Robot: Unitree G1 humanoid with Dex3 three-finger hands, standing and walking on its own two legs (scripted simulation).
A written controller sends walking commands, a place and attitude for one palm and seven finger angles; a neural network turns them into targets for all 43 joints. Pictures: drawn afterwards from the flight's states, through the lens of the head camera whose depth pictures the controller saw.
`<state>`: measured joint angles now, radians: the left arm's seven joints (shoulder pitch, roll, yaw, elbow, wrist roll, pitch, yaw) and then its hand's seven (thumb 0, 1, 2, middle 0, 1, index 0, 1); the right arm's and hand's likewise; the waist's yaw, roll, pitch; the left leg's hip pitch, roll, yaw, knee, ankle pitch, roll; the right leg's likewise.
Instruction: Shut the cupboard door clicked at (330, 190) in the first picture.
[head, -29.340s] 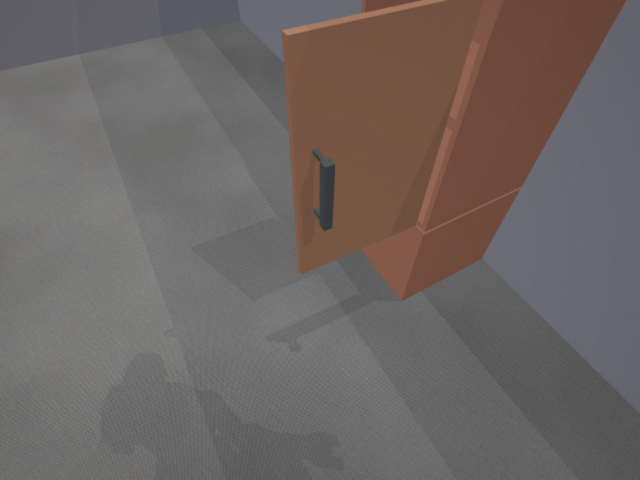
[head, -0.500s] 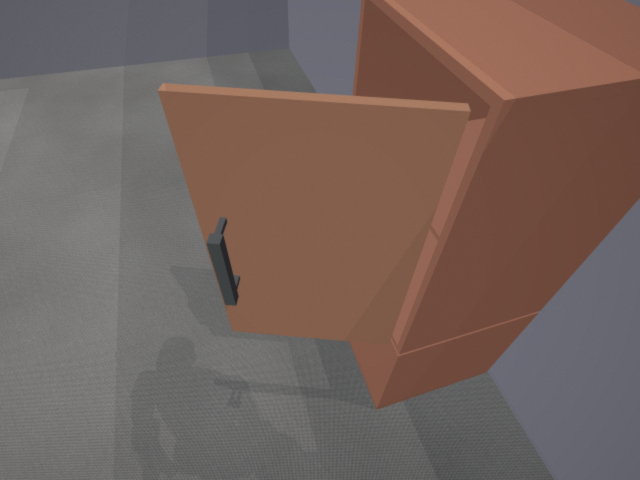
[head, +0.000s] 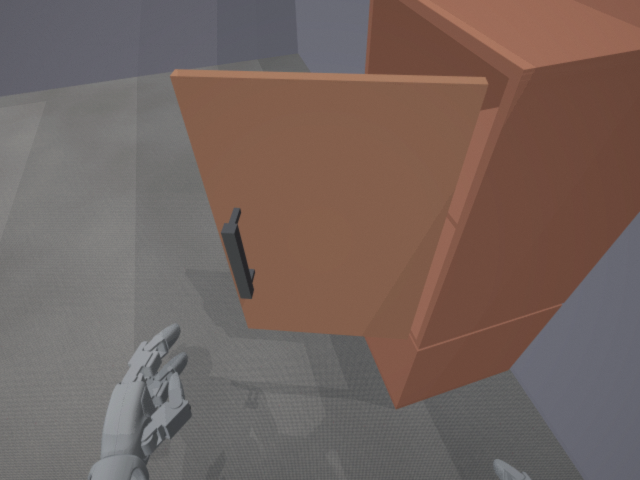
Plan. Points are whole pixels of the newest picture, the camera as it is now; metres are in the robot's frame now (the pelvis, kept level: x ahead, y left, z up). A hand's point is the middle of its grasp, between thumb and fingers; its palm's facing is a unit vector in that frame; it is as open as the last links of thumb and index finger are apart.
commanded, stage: raise the hand and make a fist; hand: left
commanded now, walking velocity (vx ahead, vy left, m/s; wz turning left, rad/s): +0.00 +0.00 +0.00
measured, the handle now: (241, 255) +0.47 +0.14 -0.02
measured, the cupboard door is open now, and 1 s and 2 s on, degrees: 67 67 67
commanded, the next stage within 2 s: bring the fist close to the handle in 1.72 s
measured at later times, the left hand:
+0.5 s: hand (191, 476) +0.15 +0.16 -0.04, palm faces -0.13 -0.99 -0.02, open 4.8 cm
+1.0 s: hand (160, 455) +0.17 +0.19 -0.03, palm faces -0.06 -1.00 -0.03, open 3.1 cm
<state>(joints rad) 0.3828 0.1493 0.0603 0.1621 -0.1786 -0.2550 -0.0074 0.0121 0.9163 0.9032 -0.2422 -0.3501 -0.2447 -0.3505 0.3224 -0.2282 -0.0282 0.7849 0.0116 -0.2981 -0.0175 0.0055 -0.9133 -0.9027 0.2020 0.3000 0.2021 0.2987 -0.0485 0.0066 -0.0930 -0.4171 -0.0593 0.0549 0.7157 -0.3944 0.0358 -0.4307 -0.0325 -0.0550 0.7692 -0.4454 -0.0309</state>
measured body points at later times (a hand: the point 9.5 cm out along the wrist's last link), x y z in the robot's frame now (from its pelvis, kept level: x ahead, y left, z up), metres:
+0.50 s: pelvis -0.08 -0.01 -0.09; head -0.01 -0.01 +0.36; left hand +0.15 +0.21 -0.03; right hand +0.11 -0.22 -0.16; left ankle -0.02 +0.10 -0.71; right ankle -0.03 -0.09 -0.71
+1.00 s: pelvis -0.05 +0.02 -0.08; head +0.02 +0.03 +0.37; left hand +0.17 +0.25 -0.02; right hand +0.15 -0.21 -0.14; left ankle -0.02 +0.10 -0.71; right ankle -0.03 -0.09 -0.71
